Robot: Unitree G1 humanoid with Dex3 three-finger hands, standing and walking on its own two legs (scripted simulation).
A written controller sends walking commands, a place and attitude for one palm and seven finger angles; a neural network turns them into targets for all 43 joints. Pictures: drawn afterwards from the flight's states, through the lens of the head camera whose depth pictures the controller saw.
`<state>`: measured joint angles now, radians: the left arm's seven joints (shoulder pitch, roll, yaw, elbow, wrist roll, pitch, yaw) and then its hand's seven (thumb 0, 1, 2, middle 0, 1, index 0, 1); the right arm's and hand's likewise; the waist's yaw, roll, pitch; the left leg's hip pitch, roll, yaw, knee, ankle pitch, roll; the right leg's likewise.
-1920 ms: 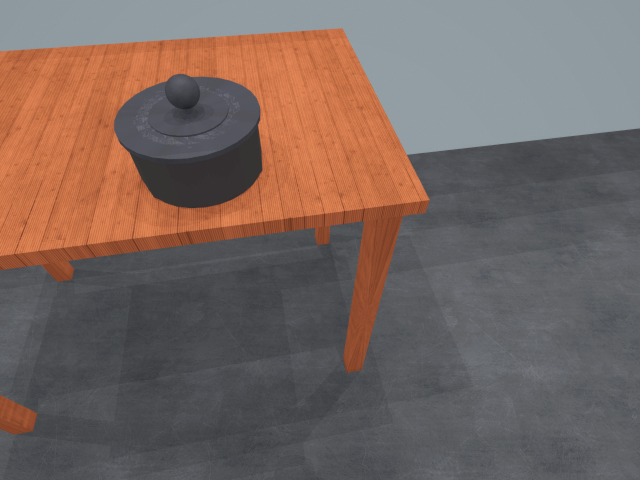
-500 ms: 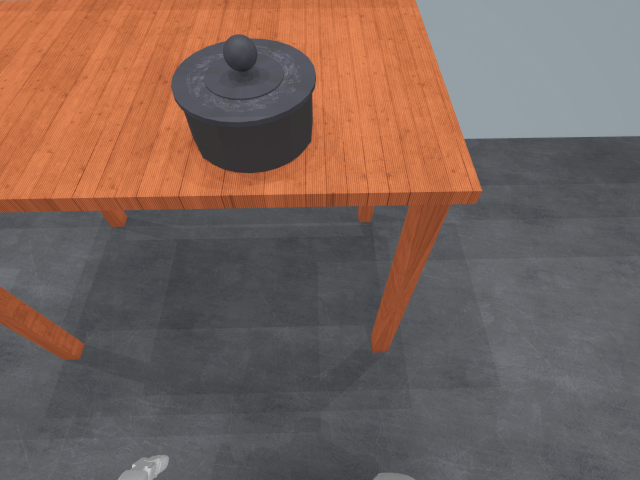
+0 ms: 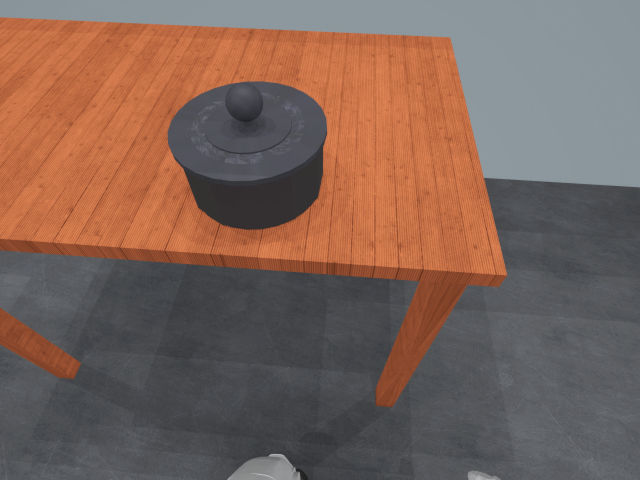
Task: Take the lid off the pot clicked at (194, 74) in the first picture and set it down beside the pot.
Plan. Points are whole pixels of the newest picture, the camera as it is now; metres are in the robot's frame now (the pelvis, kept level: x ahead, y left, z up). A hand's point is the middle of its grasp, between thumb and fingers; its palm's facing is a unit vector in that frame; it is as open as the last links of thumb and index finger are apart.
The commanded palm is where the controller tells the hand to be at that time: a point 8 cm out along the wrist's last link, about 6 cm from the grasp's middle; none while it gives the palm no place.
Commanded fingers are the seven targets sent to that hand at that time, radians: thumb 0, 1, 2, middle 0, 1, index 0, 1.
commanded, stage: come to a stop and stand still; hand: left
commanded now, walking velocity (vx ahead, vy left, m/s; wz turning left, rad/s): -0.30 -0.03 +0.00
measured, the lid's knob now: (244, 102) +0.51 +0.15 +0.18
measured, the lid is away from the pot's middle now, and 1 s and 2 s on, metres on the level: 0.00 0.00 0.00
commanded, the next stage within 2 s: look again from close up in 1.48 s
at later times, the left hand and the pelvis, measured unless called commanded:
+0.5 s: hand out of the picture +0.09 +0.16 -0.16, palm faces -0.02 -0.95 -0.31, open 7.4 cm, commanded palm none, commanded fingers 0.00 0.90 0.90 -0.20 -0.30 -0.20 -0.30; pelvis +0.00 -0.05 -0.01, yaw -1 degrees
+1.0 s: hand out of the picture +0.04 +0.12 -0.17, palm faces -0.01 -0.98 -0.22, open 7.3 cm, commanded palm none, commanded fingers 0.00 0.90 0.90 -0.20 -0.30 -0.20 -0.30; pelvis +0.01 -0.07 +0.00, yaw -1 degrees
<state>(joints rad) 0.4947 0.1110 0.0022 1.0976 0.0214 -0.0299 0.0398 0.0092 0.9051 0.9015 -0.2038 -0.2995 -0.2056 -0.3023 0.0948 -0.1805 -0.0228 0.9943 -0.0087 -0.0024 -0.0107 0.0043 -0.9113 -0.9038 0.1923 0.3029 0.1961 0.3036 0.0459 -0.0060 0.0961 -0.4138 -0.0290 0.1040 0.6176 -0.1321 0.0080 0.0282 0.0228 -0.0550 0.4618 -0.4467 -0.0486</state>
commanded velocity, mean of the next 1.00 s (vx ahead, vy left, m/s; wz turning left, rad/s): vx -0.05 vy -0.02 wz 0.00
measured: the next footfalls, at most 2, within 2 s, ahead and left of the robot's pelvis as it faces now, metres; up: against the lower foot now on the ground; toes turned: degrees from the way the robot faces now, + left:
right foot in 0.46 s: +0.01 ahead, -0.19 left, +0.00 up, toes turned -1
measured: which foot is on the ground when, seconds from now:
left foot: down 0.00-1.00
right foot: down 0.00-0.02, up 0.04-0.44, down 0.46-1.00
